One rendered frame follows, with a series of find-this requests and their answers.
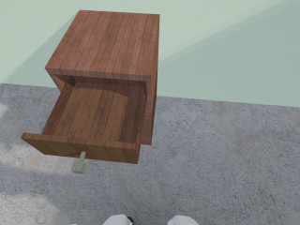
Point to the cabinet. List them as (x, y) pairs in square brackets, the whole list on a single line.
[(111, 45)]

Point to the handle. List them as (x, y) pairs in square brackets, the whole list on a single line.
[(79, 165)]

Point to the robot right thigh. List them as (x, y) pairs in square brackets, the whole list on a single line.
[(182, 220)]

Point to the robot left thigh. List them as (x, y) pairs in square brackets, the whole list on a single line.
[(118, 220)]

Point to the drawer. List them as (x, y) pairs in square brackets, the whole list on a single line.
[(102, 117)]

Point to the robot thigh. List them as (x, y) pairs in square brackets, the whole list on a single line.
[(182, 220), (118, 220)]

